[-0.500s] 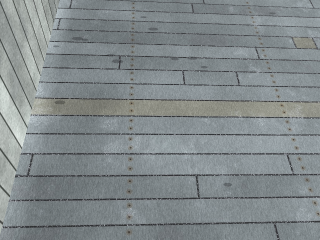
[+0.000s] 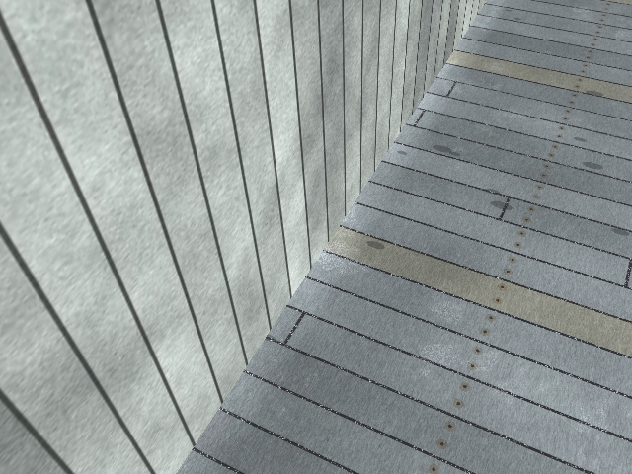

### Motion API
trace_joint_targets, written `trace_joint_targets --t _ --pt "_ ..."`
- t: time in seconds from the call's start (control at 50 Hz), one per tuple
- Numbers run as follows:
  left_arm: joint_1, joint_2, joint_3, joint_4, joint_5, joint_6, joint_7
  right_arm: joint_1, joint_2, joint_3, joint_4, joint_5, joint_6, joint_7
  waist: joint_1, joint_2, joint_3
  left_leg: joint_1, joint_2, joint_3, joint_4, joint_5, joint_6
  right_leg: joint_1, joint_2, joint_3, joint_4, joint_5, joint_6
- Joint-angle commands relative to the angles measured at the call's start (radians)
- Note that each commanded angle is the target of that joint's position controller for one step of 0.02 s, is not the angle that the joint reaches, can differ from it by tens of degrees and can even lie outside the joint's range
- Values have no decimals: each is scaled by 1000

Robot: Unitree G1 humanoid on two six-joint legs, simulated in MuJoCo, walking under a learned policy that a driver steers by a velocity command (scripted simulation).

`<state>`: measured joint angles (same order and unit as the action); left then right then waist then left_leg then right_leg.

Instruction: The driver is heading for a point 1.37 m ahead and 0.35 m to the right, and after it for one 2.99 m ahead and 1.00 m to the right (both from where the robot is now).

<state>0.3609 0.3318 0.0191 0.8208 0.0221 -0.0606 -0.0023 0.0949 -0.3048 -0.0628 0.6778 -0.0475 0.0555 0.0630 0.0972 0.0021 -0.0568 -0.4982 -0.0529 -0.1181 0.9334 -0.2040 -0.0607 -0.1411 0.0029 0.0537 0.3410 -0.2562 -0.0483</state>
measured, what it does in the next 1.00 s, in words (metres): walks ahead, turning right: left foot, then right foot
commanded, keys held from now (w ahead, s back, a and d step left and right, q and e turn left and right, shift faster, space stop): w+e+shift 0.62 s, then w+q+shift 0.38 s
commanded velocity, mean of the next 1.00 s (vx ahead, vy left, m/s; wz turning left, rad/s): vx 0.93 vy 0.00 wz -0.40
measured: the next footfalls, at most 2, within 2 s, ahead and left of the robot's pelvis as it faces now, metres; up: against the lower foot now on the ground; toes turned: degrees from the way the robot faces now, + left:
left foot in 0.12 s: +0.05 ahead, +0.16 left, +0.00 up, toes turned -4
right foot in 0.58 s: +0.42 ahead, -0.14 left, +0.00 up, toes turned -31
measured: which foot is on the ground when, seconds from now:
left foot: up 0.00-0.10, down 0.12-0.58, up 0.60-1.00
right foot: down 0.00-0.12, up 0.14-0.56, down 0.58-1.00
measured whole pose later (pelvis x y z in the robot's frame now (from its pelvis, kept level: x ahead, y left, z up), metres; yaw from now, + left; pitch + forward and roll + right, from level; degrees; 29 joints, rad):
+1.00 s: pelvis +0.65 -0.22 -0.04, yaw -25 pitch +1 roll +0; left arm 0.41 0.29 0.04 0.93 0.03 -0.11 0.02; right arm 0.13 -0.27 0.01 0.78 -0.01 -0.05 0.06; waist 0.03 0.01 0.06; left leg -0.64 -0.04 0.13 0.59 0.12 0.13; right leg 0.33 0.13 -0.13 0.18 -0.37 -0.07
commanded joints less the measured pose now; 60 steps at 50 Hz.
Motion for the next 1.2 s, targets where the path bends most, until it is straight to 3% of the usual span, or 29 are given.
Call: trace_joint_targets --t 0.02,0.1,0.12,0.14,0.16,0.18,0.24,0.36,0.44,0.5,0.52,0.54,0.56,0.58,0.6,0.62,0.66,0.7,0.8,0.88,0.94,0.98,1.02,1.04,1.06,1.08,1.12,1.16,1.2 --pt "13 190 51 -35 -3 -1 -10 -206 -42 8 -107 9 -48 0 21 -173 134 12 5 138 -355 -99 -16 -14 -154 277 -179 -217 -143" --pt "-1 147 61 -19 -18 21 -18 -24 -48 13 -54 26 -111 -53 -82 -132 129 450 35 146 -652 -13 75 -233 -130 287 -54 -151 -153" --pt "-66 107 54 -48 -30 6 -19 139 -100 -5 -11 13 -132 -71 -171 -63 47 723 139 48 -639 -65 104 -421 -78 240 86 -167 -123" --pt "-135 -16 21 -106 -57 -16 -25 310 -203 -28 12 -19 -133 -87 -272 132 -87 990 384 -225 -686 -375 148 -648 42 78 400 -227 -64" --pt "-199 -14 11 -160 -57 -21 -14 332 -292 -66 43 -34 -133 -84 -262 194 -52 901 549 -473 -772 -550 229 -820 13 18 592 -209 -70" --pt "-239 36 25 -149 -35 -8 -11 289 -196 -43 39 -35 -140 -77 -237 78 27 830 503 -404 -772 -557 223 -861 -37 48 717 -155 -77" --pt "-222 51 50 -130 3 18 -56 239 -62 -7 51 -13 -149 -73 -177 102 70 702 362 -88 -804 -285 149 -845 -75 7 849 -33 -55" --pt "-342 -25 31 -222 21 42 -100 291 -14 13 152 14 -195 -73 -119 104 218 509 327 204 -882 78 140 -865 -90 -22 856 155 -32" --pt "-447 -44 12 -275 36 55 -105 372 -61 11 199 27 -202 -75 -129 52 267 483 284 385 -869 515 100 -675 -42 -218 614 178 -78" --pt "-397 -29 10 -269 24 63 -92 396 -154 3 201 21 -177 -94 -58 141 159 580 314 425 -629 1313 67 -437 71 -301 509 87 -139" --pt "-283 7 25 -239 23 62 -84 374 -195 -5 192 18 -158 -101 16 170 83 592 343 415 -458 1424 71 -309 98 -274 494 36 -161" --pt "-63 72 53 -164 -13 55 -75 295 -201 -13 168 11 -136 -105 120 204 -19 521 336 379 -250 1432 94 -66 113 -238 481 55 -185" --pt "135 131 87 -72 -12 50 -52 269 -219 -23 131 24 -132 -92 192 160 -135 355 304 359 46 1214 113 255 151 -198 390 17 -208" --pt "91 193 120 -48 -22 62 -27 240 -149 -13 108 17 -143 -72 121 -59 -87 26 128 326 421 163 86 452 56 16 299 -39 -237" --pt "-19 312 128 -102 22 71 -28 323 -49 18 -6 31 -163 -67 -37 -199 -217 -308 42 189 749 -275 34 646 -224 595 158 -16 -407" --pt "72 276 130 -94 5 78 -12 180 -111 17 -53 19 -188 -68 54 -2 -274 -364 60 24 742 -149 49 613 -234 727 -11 -136 -420" --pt "16 154 95 -31 14 43 7 221 -89 36 -18 24 -185 -75 -56 114 8 -324 175 43 562 -110 77 274 -237 555 -104 -70 -323" --pt "-71 78 62 -30 18 0 9 291 -61 50 29 0 -137 -67 -147 121 74 -166 224 36 467 -131 80 -7 -175 371 -124 47 -279" --pt "-9 69 57 37 -3 -63 -28 86 -30 58 -16 42 -95 -31 -107 12 236 -197 202 100 120 87 103 -158 -47 32 -266 305 -128" --pt "43 74 47 64 -14 -94 -16 -20 2 72 -17 46 -124 -7 -63 -28 210 -56 94 226 -212 418 165 -28 -49 -126 -323 767 -43" --pt "17 121 50 45 -2 -89 19 23 -52 54 33 43 -125 -4 -105 -97 106 34 -1 284 -314 441 184 221 -104 -193 -203 1271 24" --pt "-24 152 59 25 15 -61 49 217 -121 28 105 40 -109 -14 -218 -139 -12 230 -90 311 -293 304 194 281 -145 -207 67 1535 52" --pt "-176 196 75 -13 26 -21 66 652 -190 -20 227 42 -93 -26 -466 -80 -116 571 -26 178 -404 197 298 108 -106 -224 801 1343 52" --pt "-219 34 31 -42 47 -38 36 647 -184 -25 264 46 -80 -42 -376 159 -37 722 41 85 -250 161 324 -288 70 -175 1217 52 27" --pt "-105 -48 3 -137 -7 -57 18 488 -240 -38 218 19 -78 -50 -186 358 -144 925 234 -480 -397 68 542 -689 132 -12 1464 -276 74" --pt "-118 8 -14 -157 10 -82 12 432 -197 -42 173 23 -79 -49 -206 134 -164 878 302 -691 -626 -198 555 -738 72 91 1376 -177 42" --pt "-190 53 -15 -159 34 -90 0 351 -122 -30 168 26 -85 -52 -125 -122 54 511 247 -566 -731 -257 451 -635 -24 72 1125 -56 21" --pt "-200 40 -29 -188 72 -44 -11 346 -109 -18 170 36 -109 -62 -67 -131 142 277 172 -470 -766 -201 421 -552 -64 66 978 -87 73" --pt "-267 27 -43 -228 67 -20 -16 321 -133 -27 152 41 -129 -61 -70 -73 192 105 98 -353 -814 -151 406 -474 -99 16 744 -17 110"
Over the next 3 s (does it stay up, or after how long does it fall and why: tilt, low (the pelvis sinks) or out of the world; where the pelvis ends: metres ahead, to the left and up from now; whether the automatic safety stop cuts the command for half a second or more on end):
stays up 1.50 -0.53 0.00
